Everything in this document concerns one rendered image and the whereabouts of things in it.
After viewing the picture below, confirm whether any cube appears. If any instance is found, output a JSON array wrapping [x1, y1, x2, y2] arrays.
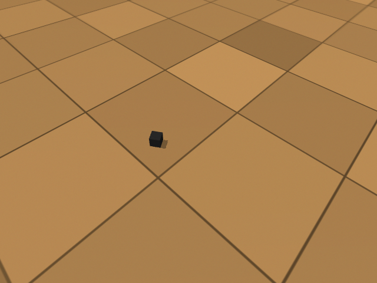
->
[[149, 131, 163, 147]]

